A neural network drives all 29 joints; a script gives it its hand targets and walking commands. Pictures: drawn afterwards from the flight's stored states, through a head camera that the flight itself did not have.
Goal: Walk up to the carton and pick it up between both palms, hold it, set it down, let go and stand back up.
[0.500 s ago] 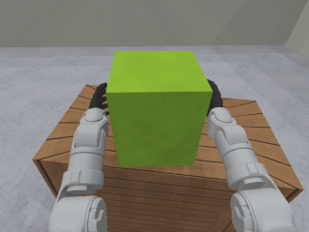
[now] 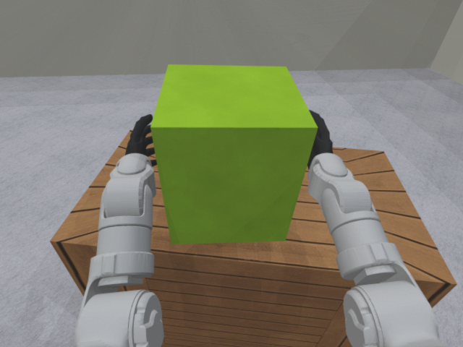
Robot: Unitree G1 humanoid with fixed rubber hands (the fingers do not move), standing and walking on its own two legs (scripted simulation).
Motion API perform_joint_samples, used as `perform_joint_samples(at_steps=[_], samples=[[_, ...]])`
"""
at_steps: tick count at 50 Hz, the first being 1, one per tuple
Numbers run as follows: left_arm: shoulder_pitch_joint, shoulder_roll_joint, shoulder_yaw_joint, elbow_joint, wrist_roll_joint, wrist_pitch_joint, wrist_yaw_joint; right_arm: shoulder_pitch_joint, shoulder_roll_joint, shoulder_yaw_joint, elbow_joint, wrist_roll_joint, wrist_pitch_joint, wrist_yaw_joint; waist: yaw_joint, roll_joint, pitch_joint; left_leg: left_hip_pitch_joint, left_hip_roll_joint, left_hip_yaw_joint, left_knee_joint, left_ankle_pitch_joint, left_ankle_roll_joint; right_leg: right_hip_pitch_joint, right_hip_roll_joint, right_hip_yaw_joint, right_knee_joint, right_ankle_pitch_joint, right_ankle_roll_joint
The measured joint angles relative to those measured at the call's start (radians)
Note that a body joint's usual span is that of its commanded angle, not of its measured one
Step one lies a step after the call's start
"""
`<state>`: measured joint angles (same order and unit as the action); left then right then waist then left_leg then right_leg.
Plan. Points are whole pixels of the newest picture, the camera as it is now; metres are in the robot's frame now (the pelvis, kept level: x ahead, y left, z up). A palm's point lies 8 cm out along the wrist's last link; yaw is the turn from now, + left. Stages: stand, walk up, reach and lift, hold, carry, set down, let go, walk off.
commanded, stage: reach and lift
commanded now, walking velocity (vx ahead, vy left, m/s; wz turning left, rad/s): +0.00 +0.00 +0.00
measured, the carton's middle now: (228, 155) +0.41 +0.00 +0.17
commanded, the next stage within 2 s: hold in 0.32 s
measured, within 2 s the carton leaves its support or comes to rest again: neither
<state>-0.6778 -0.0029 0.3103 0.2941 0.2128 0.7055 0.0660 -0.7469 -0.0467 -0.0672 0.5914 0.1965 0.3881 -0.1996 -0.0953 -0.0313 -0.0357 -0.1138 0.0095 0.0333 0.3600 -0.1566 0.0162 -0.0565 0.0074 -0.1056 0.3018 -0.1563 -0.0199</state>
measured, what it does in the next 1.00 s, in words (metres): stands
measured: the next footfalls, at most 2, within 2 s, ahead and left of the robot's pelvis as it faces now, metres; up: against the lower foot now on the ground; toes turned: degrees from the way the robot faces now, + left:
none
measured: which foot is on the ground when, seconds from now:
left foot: down 0.00-1.00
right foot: down 0.00-1.00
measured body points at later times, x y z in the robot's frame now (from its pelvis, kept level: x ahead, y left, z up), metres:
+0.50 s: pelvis +0.00 +0.00 +0.00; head -0.06 +0.02 +0.45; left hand +0.38 +0.15 +0.20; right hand +0.38 -0.15 +0.21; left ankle +0.03 +0.11 -0.75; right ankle +0.01 -0.10 -0.75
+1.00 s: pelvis +0.00 +0.00 +0.00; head -0.07 +0.02 +0.44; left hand +0.38 +0.15 +0.20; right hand +0.38 -0.15 +0.21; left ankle +0.03 +0.11 -0.75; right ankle +0.01 -0.10 -0.75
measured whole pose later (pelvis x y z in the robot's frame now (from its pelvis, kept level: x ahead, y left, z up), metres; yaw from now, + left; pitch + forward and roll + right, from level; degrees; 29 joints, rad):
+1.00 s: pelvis +0.00 +0.00 +0.00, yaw +0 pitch -6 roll -1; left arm -0.68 -0.01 0.31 0.24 0.23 0.78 0.06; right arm -0.76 -0.06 -0.06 0.56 0.23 0.45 -0.21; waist -0.09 -0.03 -0.05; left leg -0.10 0.01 0.03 0.36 -0.16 0.01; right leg -0.04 0.01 -0.11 0.30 -0.15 -0.02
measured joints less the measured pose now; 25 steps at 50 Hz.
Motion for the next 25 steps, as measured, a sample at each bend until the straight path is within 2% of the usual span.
perform_joint_samples(at_steps=[10,25], samples=[[0.028,0.013,-0.024,-0.026,0.000,0.009,-0.005,0.010,0.003,0.013,-0.010,0.010,0.004,-0.005,-0.012,-0.007,0.006,0.014,0.001,-0.013,0.009,-0.008,-0.004,0.026,0.002,-0.012,-0.009,-0.002,-0.001],[0.027,-0.001,-0.027,-0.085,-0.006,0.053,0.008,0.014,-0.017,0.022,-0.066,0.050,0.040,-0.014,-0.008,0.010,0.006,0.017,0.003,-0.006,0.022,-0.015,0.000,0.034,0.004,-0.004,-0.011,0.001,0.002]])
